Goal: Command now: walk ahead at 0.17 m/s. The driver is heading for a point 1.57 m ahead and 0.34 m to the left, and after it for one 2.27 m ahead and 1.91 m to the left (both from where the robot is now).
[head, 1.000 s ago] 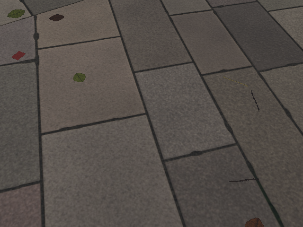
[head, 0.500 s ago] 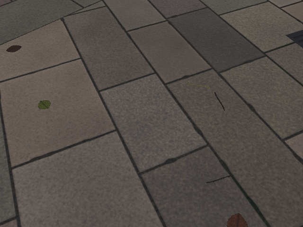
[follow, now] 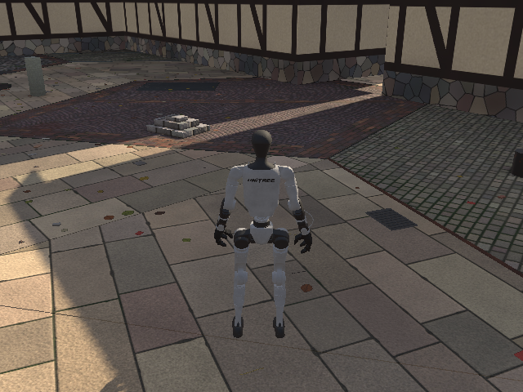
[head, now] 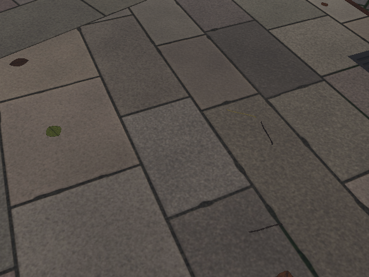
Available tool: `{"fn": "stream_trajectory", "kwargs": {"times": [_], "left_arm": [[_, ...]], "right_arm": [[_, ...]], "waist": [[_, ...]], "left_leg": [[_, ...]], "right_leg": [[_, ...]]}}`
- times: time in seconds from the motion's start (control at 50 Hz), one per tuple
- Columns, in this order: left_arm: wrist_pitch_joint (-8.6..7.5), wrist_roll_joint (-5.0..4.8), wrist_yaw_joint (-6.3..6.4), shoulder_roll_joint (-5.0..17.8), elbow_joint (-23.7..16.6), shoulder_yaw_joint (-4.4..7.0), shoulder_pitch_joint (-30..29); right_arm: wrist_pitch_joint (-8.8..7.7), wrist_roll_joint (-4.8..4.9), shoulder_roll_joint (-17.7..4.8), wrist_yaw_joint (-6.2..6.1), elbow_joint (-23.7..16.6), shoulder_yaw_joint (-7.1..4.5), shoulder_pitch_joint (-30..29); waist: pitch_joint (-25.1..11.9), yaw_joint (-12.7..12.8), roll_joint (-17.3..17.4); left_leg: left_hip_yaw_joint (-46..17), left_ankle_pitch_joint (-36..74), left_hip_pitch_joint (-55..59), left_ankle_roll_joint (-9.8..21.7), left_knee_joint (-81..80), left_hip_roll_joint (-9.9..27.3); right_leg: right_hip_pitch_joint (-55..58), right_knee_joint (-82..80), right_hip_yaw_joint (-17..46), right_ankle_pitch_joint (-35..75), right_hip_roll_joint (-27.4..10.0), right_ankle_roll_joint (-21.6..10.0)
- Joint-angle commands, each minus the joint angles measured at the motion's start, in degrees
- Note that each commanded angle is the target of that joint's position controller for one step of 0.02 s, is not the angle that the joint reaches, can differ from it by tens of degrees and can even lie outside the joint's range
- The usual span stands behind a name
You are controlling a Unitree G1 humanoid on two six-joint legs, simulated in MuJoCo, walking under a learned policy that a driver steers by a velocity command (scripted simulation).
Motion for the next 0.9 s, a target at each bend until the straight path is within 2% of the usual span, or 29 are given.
{"fn": "stream_trajectory", "kwargs": {"times": [0.02,0.04,0.08,0.1,0.12,0.14,0.16,0.18,0.2,0.22,0.26,0.3,0.36,0.42,0.48,0.54,0.58,0.6,0.62,0.64,0.66,0.68,0.7,0.72,0.74,0.76,0.78,0.84,0.9], "left_arm": [[-0.92,-0.71,0.33,10.62,-1.31,2.74,4.05],[-1.61,-1.0,0.33,11.64,-0.78,3.06,4.91],[-2.89,-1.06,0.34,10.61,-1.14,2.83,2.73],[-3.06,-1.49,0.24,10.01,-1.8,2.67,0.24],[-2.83,-2.01,0.13,9.69,-2.81,2.51,-3.97],[-2.77,-1.69,0.07,8.32,-3.5,2.17,-5.95],[-3.1,-0.87,-0.18,4.37,-4.39,1.08,-6.75],[-4.08,-1.51,0.28,4.16,-7.39,1.19,-7.71],[-4.89,-2.69,0.32,7.09,-6.56,1.89,-6.64],[-5.53,-3.13,-0.22,7.25,-5.41,1.93,-4.5],[-6.13,-2.01,-0.63,7.28,-3.97,2.29,-4.31],[-6.02,-1.12,-1.43,6.45,-3.83,2.48,-5.55],[-5.44,-0.99,-2.06,3.67,-5.1,1.75,-9.48],[-5.52,-1.33,-2.5,2.11,-7.44,0.78,-16.36],[-5.69,-1.72,-3.24,2.75,-8.88,0.52,-20.75],[-6.19,-1.81,-4.08,4.14,-10.0,0.64,-22.53],[-6.37,-1.58,-4.12,6.58,-9.26,1.65,-18.59],[-6.28,-1.58,-3.8,8.45,-7.54,2.67,-12.27],[-5.98,-1.73,-3.22,10.7,-4.27,4.0,-1.99],[-5.57,-0.93,-2.4,14.41,-1.79,4.98,8.92],[-5.58,-0.32,-2.94,16.57,-0.26,4.98,11.31],[-5.7,-0.79,-3.02,11.01,-0.17,3.53,9.23],[-5.94,-0.94,-2.86,9.06,-0.62,2.83,3.84],[-6.34,-0.73,-2.96,8.02,-1.31,2.42,-0.72],[-6.74,-0.06,-3.22,6.77,-1.52,2.11,-3.34],[-7.06,0.57,-3.34,5.46,-1.24,1.69,-4.54],[-7.24,0.5,-3.49,5.18,-0.69,1.61,-4.59],[-7.68,0.05,-2.83,7.08,1.33,1.83,-2.32],[-7.28,-0.03,-1.58,8.92,2.55,2.11,0.98]], "right_arm": [[-1.63,0.79,-4.26,0.01,-3.65,-0.83,-2.86],[-2.56,1.19,-3.84,0.38,-4.47,-0.73,-3.76],[-4.31,1.95,-4.46,1.46,-4.48,-1.03,-2.5],[-5.05,2.08,-4.34,2.05,-3.73,-1.05,-0.43],[-5.59,1.97,-4.14,2.45,-1.32,-1.28,4.76],[-5.66,1.15,-4.73,2.62,1.72,-1.85,10.11],[-5.64,0.26,-7.68,2.48,3.52,-2.69,16.8],[-6.06,0.01,-14.79,3.3,3.48,-4.04,20.6],[-6.63,-0.64,-11.17,3.33,2.13,-2.74,16.39],[-6.91,-0.1,-7.81,3.08,0.7,-1.86,12.71],[-6.8,0.31,-6.9,3.22,-0.56,-1.33,9.61],[-6.17,-0.18,-4.04,3.09,-0.01,-0.32,11.73],[-5.3,-0.34,-5.18,2.12,0.43,-0.28,14.34],[-4.84,-0.41,-6.58,1.26,-0.07,-0.34,14.55],[-4.82,0.12,-7.1,1.04,0.68,-0.58,16.84],[-4.45,0.69,-7.63,0.97,1.06,-1.16,16.86],[-4.05,0.53,-9.1,0.9,0.51,-1.83,15.32],[-3.57,0.27,-9.66,0.87,0.22,-2.11,14.37],[-3.1,-0.03,-9.18,0.84,-0.32,-1.94,13.55],[-3.12,-0.94,-7.07,0.83,-1.85,-1.08,13.94],[-4.37,-0.29,2.28,1.62,-2.02,1.3,22.15],[-6.08,1.42,-4.09,2.07,-2.14,-0.15,16.75],[-7.0,2.94,-7.07,2.22,-4.63,-1.17,10.48],[-7.43,2.7,-7.03,1.81,-5.29,-1.18,7.47],[-7.24,1.8,-6.65,1.39,-5.39,-1.68,6.46],[-6.47,1.35,-5.64,1.32,-5.13,-1.83,8.1],[-5.7,1.22,-4.22,1.29,-5.07,-1.74,9.18],[-4.29,0.64,-3.68,1.0,-7.11,-1.82,5.54],[-4.43,-0.08,-4.05,1.16,-9.82,-1.81,-1.71]], "waist": [[5.26,2.79,-9.49],[7.15,3.01,-11.66],[7.81,1.32,-11.99],[6.95,-0.42,-10.75],[5.46,-3.7,-8.83],[3.68,-5.6,-5.53],[0.44,-7.01,5.29],[0.52,-7.11,19.44],[3.16,-4.89,12.33],[5.91,-2.94,8.37],[6.13,-1.7,5.29],[4.15,-1.98,6.22],[3.6,-2.67,5.17],[5.46,-3.95,5.16],[7.6,-4.63,5.79],[7.91,-3.08,5.89],[3.61,0.37,7.3],[-0.94,3.97,8.29],[-7.06,8.87,7.8],[-15.35,11.89,1.47],[-24.72,6.02,-15.11],[-20.06,8.34,-10.42],[-9.84,6.83,-8.49],[-5.51,4.8,-2.47],[-3.04,2.77,-0.9],[-2.95,0.57,-2.11],[-2.79,-0.39,-3.15],[0.72,-0.89,-3.17],[2.55,0.99,-2.07]], "left_leg": [[4.71,-9.35,-11.46,2.56,7.63,-4.43],[2.64,-8.44,-13.18,3.91,11.38,-3.22],[-0.56,-10.49,-14.89,6.94,12.71,-0.6],[-0.31,-9.74,-11.13,8.28,7.23,-0.29],[1.59,-2.74,-0.44,9.01,-1.95,-1.45],[1.33,3.95,9.23,8.02,-5.26,-2.85],[-12.06,-1.16,17.17,9.43,-11.77,6.05],[-37.74,-9.2,20.93,17.36,-21.93,18.3],[-41.34,-13.15,18.29,19.41,-22.93,20.48],[-35.11,-12.66,17.83,17.53,-22.34,18.26],[-24.33,-3.01,17.67,13.45,-22.89,13.99],[-15.45,12.18,17.25,11.49,-22.98,10.31],[-9.02,25.16,16.67,11.87,-23.12,8.55],[-5.32,23.97,11.71,11.42,-25.46,7.07],[-4.44,22.38,11.53,12.07,-26.73,8.5],[-3.85,28.57,16.75,11.52,-24.06,11.1],[-2.94,46.53,19.68,10.36,-17.48,11.82],[-1.88,56.93,19.74,9.6,-9.91,11.11],[-0.37,59.36,15.12,8.01,1.75,8.73],[0.51,40.17,0.13,6.63,19.99,5.64],[-2.82,-9.83,-19.53,3.58,39.72,-6.58],[-9.62,-12.74,-25.57,4.84,46.58,-4.63],[-7.47,-8.11,-29.58,5.66,47.43,-1.77],[-6.33,-2.39,-27.12,5.89,44.66,1.31],[-5.68,0.97,-24.3,5.62,41.47,3.24],[-6.21,2.85,-20.54,5.57,39.7,4.84],[-6.06,3.23,-18.7,5.26,37.95,5.35],[-4.79,5.99,-21.41,3.46,31.34,6.63],[-4.07,16.1,-26.43,1.88,20.3,6.65]], "right_leg": [[-2.8,-18.22,18.28,-30.66,-11.62,-8.98],[-3.98,-20.86,24.51,-31.82,-15.48,-11.46],[-3.25,-20.94,26.67,-25.9,-18.02,-12.44],[-3.94,-19.53,23.38,-21.94,-16.89,-11.05],[-8.72,-17.03,17.27,-17.35,-13.43,-8.57],[-13.33,-10.57,10.97,-11.22,-8.82,-5.96],[-19.59,6.95,1.9,-5.96,-2.82,-1.95],[-31.08,21.64,-1.81,-13.09,2.95,0.22],[-35.19,31.32,3.52,-14.61,-0.56,-0.54],[-38.0,34.39,4.55,-8.26,-3.18,-1.66],[-38.4,32.13,2.59,1.7,-6.46,-2.43],[-34.46,28.34,0.32,7.15,-7.33,-1.63],[-33.58,21.52,-2.46,11.68,-6.62,0.47],[-28.39,9.34,-4.29,18.59,-4.95,1.36],[-25.39,2.91,-4.95,21.62,-3.79,0.72],[-24.65,-0.89,-3.99,19.57,-3.5,-1.69],[-17.46,-1.32,-5.13,16.33,-1.18,-3.74],[-9.27,-1.12,-6.36,15.19,0.71,-5.21],[4.46,-1.55,-6.39,16.34,1.13,-7.01],[23.98,0.73,6.86,13.61,-10.09,-10.58],[39.0,-8.57,37.48,-3.24,-23.83,-20.1],[34.34,-15.17,41.69,-8.97,-22.18,-17.91],[25.4,-16.45,32.16,-5.23,-20.54,-15.29],[15.98,-18.05,24.91,2.58,-18.56,-13.93],[8.85,-19.31,19.35,9.04,-16.42,-13.04],[4.69,-20.9,15.46,11.65,-14.58,-12.57],[2.17,-22.35,13.65,12.3,-13.96,-12.87],[-2.41,-25.83,9.15,13.55,-13.34,-13.81],[-0.42,-26.7,6.39,15.68,-12.46,-13.12]]}}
